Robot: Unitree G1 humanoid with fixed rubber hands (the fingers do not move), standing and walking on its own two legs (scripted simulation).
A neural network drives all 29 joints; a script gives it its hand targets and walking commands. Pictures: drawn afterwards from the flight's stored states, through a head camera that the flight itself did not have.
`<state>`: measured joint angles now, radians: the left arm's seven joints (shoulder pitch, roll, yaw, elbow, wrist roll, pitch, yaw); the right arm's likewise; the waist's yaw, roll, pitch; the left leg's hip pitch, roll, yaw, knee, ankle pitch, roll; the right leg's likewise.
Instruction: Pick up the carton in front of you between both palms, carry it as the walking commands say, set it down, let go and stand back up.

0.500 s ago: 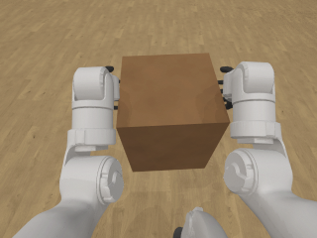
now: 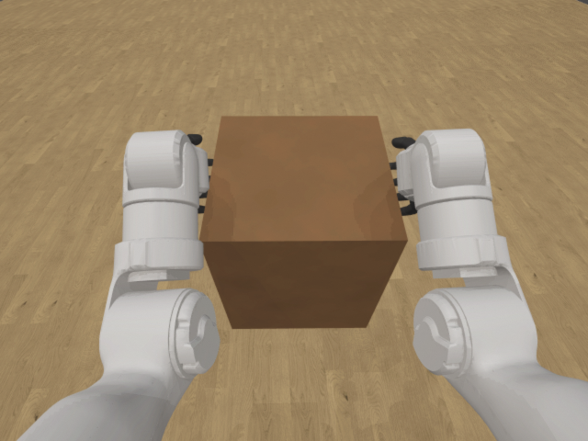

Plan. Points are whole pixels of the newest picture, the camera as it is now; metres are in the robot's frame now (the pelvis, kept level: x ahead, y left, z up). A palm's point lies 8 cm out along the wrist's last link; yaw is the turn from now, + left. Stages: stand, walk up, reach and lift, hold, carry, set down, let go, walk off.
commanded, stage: carry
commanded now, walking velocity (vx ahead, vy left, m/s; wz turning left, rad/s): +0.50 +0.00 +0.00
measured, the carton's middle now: (299, 230) +0.40 -0.01 +0.11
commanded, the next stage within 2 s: none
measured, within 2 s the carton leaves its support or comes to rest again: neither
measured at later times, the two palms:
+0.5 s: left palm (225, 151) +0.61 +0.11 +0.11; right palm (370, 145) +0.63 -0.17 +0.09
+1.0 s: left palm (226, 80) +0.92 +0.13 +0.12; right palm (340, 76) +0.91 -0.16 +0.12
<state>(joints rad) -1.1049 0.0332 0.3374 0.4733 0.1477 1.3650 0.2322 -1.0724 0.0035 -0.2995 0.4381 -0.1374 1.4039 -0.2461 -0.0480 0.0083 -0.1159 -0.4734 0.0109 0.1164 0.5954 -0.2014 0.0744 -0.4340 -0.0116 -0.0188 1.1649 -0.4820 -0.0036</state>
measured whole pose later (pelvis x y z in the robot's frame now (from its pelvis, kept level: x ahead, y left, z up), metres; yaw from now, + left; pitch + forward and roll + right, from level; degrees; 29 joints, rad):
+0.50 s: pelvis +0.29 -0.04 +0.02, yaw +3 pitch +6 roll +1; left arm -0.57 -0.23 0.28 -0.01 0.17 1.24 0.31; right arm -0.56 0.14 -0.27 0.02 -0.18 1.27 -0.19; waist 0.03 0.00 -0.01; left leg -0.50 0.04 0.08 0.86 -0.41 -0.02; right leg -0.29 -0.07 -0.17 0.35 -0.17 -0.02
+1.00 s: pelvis +0.62 -0.01 +0.02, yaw +0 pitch +4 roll +0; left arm -0.35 -0.18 0.17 -0.12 0.15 1.21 0.24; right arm -0.35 0.18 -0.15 -0.11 -0.13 1.24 -0.26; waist -0.02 0.00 -0.14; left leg -0.01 0.03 0.18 0.27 -0.32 0.00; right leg -0.58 -0.09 -0.14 0.56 -0.10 0.01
